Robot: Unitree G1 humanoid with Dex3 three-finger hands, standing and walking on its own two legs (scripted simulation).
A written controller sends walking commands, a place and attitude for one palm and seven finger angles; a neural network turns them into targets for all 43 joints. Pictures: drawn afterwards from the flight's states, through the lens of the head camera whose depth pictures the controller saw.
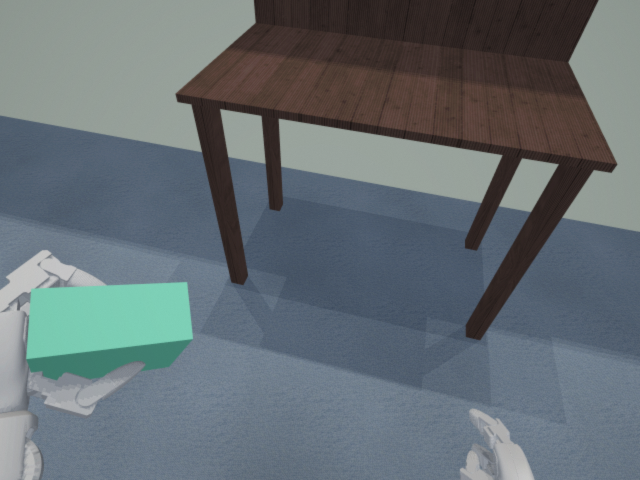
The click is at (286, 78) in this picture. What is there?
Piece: table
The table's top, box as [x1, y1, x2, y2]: [176, 23, 616, 172]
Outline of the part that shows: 176,93 177,101 609,172 611,172 616,165 616,162 568,63 561,61 255,23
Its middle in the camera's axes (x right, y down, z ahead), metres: +0.20 -0.44 +1.07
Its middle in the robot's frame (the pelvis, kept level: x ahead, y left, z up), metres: +1.11 -0.13 +0.01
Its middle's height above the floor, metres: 0.78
